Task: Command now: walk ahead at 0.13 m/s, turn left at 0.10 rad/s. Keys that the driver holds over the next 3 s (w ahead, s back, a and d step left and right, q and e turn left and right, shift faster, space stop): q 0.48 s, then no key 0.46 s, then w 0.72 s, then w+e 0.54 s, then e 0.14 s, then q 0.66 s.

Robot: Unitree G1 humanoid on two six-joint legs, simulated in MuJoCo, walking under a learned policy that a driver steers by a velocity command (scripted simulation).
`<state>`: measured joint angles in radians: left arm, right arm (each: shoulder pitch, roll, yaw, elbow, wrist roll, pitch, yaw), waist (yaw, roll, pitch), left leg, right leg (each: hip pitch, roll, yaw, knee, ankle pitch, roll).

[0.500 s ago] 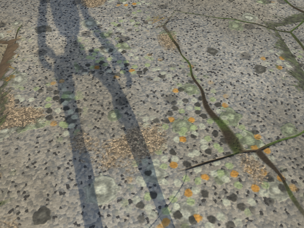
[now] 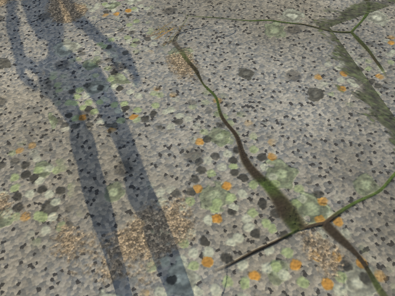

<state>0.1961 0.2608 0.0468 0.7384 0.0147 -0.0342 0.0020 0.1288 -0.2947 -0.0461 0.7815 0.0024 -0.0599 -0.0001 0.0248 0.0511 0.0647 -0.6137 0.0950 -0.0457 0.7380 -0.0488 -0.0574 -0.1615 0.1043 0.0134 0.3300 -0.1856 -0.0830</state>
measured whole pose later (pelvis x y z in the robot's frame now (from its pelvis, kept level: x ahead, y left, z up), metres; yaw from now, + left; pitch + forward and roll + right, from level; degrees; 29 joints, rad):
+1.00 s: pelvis +0.10 +0.01 -0.01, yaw +20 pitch -1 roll +0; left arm 0.19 0.25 0.03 0.86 0.01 -0.02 0.01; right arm 0.19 -0.25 -0.04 0.77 -0.01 0.04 -0.02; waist 0.02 -0.01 0.02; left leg -0.19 -0.01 -0.06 0.50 -0.30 -0.01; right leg -0.23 -0.02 0.03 0.51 -0.28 0.03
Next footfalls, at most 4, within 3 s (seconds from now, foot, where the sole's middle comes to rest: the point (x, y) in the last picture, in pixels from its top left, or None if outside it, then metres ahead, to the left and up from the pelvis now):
0.14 left None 0.18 0.14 -0.78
0.54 right None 0.20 -0.09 -0.78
0.86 left None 0.07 0.14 -0.78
1.70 left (139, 285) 0.48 0.26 -0.78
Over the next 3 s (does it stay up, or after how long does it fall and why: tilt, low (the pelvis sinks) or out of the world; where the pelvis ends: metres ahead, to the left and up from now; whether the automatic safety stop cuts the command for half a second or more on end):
stays up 0.85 0.21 0.00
